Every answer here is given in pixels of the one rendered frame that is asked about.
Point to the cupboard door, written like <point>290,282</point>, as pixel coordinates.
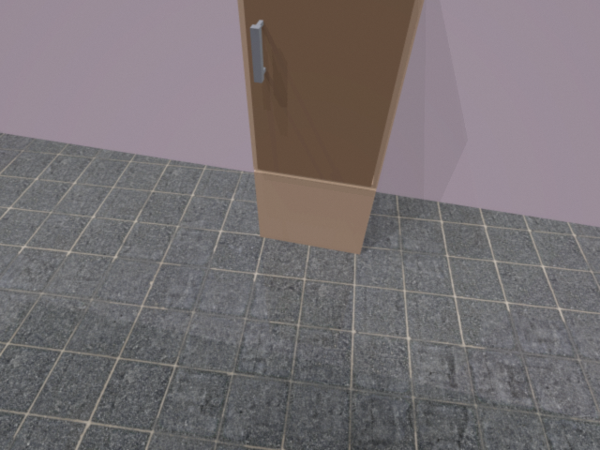
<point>331,69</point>

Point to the handle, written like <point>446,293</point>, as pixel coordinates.
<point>257,51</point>

